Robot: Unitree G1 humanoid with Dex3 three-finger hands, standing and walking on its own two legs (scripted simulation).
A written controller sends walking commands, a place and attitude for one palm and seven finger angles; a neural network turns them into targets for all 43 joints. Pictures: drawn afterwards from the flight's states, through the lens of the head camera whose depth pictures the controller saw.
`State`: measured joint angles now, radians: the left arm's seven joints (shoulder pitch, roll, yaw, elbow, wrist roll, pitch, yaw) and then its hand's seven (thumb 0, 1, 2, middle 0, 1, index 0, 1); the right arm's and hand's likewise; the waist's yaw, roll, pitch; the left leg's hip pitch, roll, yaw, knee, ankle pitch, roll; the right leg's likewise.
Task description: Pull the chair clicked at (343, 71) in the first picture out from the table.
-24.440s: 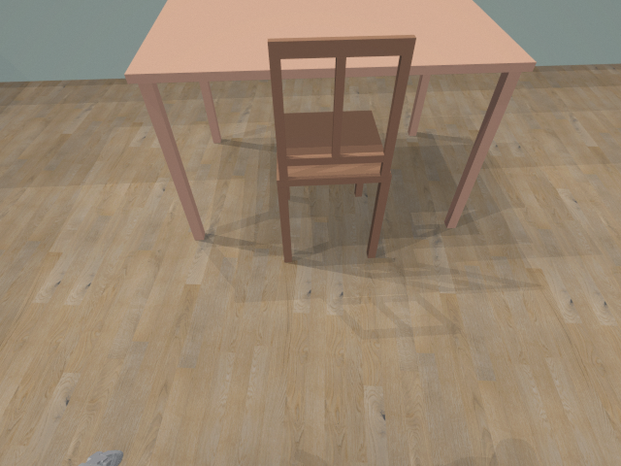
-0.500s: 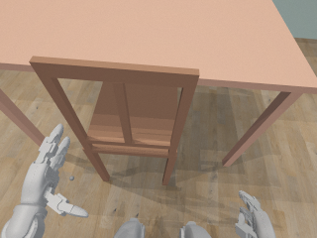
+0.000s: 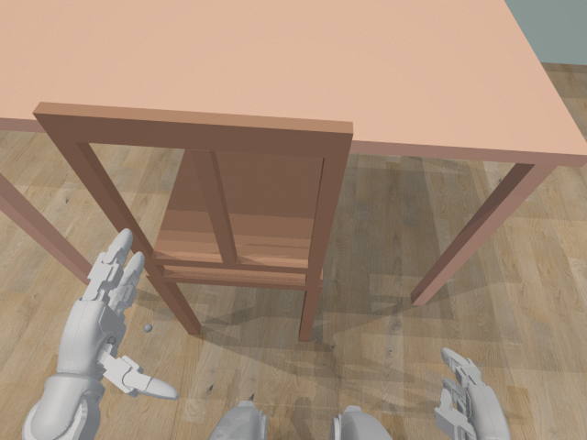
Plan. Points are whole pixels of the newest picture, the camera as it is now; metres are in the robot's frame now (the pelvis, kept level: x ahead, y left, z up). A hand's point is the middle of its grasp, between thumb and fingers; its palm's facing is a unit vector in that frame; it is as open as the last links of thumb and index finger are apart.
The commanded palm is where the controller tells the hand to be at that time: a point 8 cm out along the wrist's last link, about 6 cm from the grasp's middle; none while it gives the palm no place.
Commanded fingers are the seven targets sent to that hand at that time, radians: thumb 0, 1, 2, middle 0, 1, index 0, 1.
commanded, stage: aim the fingers beside a spindle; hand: left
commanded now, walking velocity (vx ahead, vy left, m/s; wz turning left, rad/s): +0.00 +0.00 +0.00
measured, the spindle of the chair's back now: (219, 214) +0.44 +0.14 -0.01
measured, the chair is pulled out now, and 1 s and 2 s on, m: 0.00 0.00 0.00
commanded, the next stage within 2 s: push the fingers through the gap in 1.68 s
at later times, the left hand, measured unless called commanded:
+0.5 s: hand (180, 320) +0.27 +0.16 +0.02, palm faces -0.03 -1.00 -0.03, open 16.9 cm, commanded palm +0.25 +0.21 +0.02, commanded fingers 0.00 -0.50 0.30 -0.06 -0.08 -0.06 -0.08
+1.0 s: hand (215, 308) +0.29 +0.12 +0.00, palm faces -0.06 -1.00 -0.02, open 16.9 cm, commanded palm +0.27 +0.18 +0.00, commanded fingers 0.00 -0.50 0.30 -0.06 -0.08 -0.06 -0.08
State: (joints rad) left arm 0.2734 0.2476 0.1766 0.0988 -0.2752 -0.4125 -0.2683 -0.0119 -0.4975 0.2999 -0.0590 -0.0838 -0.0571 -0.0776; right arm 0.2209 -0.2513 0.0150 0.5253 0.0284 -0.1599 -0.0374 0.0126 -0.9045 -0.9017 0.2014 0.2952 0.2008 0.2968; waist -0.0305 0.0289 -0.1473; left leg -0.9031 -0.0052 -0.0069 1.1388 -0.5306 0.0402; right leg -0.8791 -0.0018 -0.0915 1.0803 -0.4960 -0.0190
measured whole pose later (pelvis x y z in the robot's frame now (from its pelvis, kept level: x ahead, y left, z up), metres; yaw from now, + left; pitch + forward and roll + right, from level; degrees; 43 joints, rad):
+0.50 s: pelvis +0.00 +0.00 -0.01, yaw +0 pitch +19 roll -2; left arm 0.22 0.20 0.09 0.11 -0.21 -0.44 -0.16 -0.01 -0.50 0.30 -0.06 -0.08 -0.06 -0.08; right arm 0.21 -0.24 0.02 0.51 0.02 -0.11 -0.01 0.01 -0.90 -0.90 0.20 0.30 0.20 0.30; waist -0.03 0.03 -0.16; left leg -0.99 -0.01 0.01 1.21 -0.55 0.04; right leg -0.97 -0.01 -0.08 1.16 -0.52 -0.02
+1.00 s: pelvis -0.01 +0.00 -0.03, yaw +0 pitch +21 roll -2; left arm 0.10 0.16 0.01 0.18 -0.15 -0.44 -0.07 -0.01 -0.50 0.30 -0.06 -0.08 -0.06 -0.08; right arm 0.19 -0.24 0.01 0.51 0.01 -0.05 0.00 0.01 -0.91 -0.90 0.20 0.30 0.20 0.30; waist -0.04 0.03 -0.17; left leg -1.07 -0.01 0.01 1.27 -0.57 0.04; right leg -1.06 -0.01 -0.08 1.23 -0.55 -0.03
